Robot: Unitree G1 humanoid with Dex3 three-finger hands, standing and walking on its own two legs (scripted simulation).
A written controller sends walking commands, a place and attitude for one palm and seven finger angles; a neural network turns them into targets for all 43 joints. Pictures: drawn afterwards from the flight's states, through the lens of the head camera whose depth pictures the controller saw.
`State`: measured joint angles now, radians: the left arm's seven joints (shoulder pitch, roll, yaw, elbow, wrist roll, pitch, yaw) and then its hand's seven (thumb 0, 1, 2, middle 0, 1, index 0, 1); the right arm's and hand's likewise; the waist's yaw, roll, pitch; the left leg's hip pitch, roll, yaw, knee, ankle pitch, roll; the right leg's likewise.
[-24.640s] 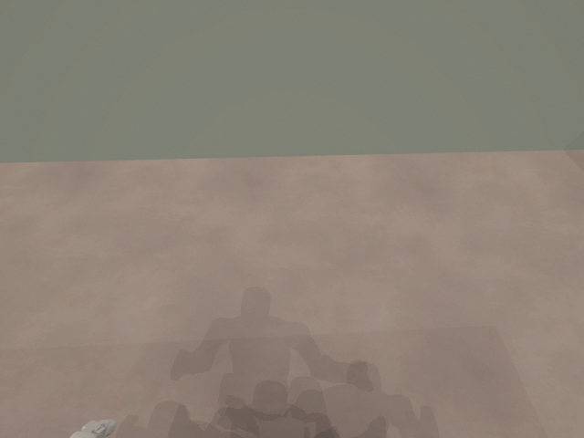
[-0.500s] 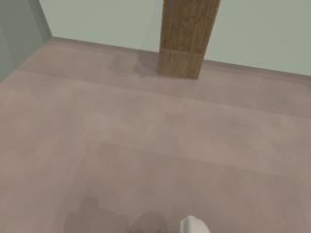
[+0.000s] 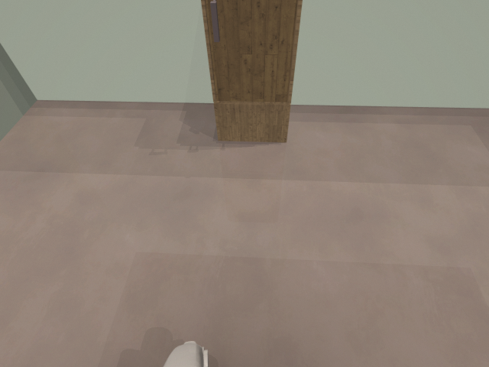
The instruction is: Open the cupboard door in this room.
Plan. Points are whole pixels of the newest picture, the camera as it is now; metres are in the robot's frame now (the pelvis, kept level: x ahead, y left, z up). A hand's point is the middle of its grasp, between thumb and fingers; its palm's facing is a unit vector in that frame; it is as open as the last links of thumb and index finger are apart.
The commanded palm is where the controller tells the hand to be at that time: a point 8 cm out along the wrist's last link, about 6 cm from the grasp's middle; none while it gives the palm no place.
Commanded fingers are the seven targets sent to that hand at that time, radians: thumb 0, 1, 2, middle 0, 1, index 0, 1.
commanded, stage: turn or walk to find it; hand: left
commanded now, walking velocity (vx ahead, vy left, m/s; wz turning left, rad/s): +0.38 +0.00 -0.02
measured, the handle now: (215, 20) +1.42 +0.18 -0.04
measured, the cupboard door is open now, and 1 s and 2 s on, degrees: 0 0 0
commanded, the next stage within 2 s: stand and wait in 0.18 s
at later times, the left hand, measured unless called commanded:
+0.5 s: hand (139, 335) +0.21 +0.23 -0.18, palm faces +0.06 -0.98 -0.17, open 7.4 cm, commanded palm none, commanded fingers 0.00 0.90 0.90 -0.20 -0.30 -0.20 -0.30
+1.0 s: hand (167, 311) +0.26 +0.18 -0.17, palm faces +0.07 -0.97 -0.22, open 7.2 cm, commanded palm none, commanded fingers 0.00 0.90 0.90 -0.20 -0.30 -0.20 -0.30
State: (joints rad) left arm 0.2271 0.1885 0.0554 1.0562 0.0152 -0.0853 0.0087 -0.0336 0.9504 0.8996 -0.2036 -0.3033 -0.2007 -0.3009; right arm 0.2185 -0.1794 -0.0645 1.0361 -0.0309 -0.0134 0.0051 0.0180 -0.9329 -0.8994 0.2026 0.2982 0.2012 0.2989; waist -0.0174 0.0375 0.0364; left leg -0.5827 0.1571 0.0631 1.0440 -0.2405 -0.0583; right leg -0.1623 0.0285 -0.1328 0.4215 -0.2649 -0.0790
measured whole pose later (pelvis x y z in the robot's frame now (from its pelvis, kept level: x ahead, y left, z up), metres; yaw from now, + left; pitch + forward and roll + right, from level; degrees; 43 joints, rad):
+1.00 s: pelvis +0.25 +0.01 +0.00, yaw +2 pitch -1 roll +1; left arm 0.27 0.15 0.00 1.14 0.00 -0.03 0.04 0.00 0.95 0.90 -0.20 -0.30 -0.20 -0.30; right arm 0.33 -0.10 0.00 1.18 -0.01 -0.01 -0.02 0.01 -0.91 -0.90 0.20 0.30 0.20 0.30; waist 0.00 0.02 0.02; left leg -0.10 0.08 0.12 0.37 -0.24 -0.05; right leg -0.18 -0.02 -0.13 0.43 -0.23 -0.04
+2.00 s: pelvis +0.26 +0.04 +0.00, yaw -1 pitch -1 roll +1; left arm 0.34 0.13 0.01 1.14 0.02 0.00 0.01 0.00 0.91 0.90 -0.20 -0.30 -0.20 -0.30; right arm 0.36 -0.10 -0.03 1.15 -0.02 -0.01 -0.02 0.01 -0.90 -0.90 0.20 0.30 0.20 0.30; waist 0.00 -0.02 0.00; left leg -0.09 0.05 0.17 0.43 -0.32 -0.01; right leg -0.24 -0.07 -0.09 0.58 -0.34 0.00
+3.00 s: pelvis +0.62 +0.04 +0.00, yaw -3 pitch +0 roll +1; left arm 0.11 0.21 0.05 0.99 0.03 -0.01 -0.02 0.00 0.91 0.90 -0.19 -0.30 -0.19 -0.30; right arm 0.33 -0.17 -0.06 1.09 -0.03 -0.05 -0.01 -0.01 -0.93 -0.90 0.20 0.30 0.20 0.30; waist -0.03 -0.03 0.05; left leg -0.12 0.02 0.18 0.37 -0.26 0.03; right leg -0.50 -0.14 -0.06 0.82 -0.23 0.05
